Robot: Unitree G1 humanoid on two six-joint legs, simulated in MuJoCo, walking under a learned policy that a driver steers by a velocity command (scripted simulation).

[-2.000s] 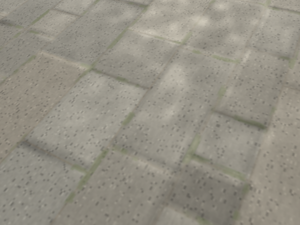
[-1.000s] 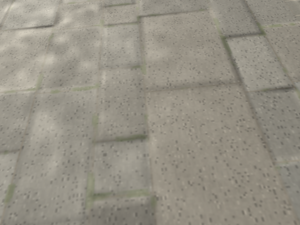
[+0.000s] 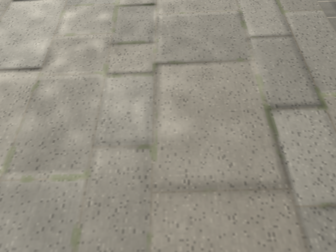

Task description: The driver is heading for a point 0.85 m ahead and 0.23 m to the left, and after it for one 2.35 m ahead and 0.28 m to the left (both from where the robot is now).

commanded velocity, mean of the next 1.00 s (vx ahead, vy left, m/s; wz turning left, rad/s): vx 0.50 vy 0.00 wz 0.39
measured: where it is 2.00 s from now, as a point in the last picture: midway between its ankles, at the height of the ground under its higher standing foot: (126, 134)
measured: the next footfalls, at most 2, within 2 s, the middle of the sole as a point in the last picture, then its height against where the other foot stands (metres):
left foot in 0.34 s outside the picture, level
right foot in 0.82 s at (174, 204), level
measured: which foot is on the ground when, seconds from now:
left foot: up 0.00-0.32, down 0.34-0.82, up 0.84-1.00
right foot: down 0.00-0.32, up 0.34-0.80, down 0.82-1.00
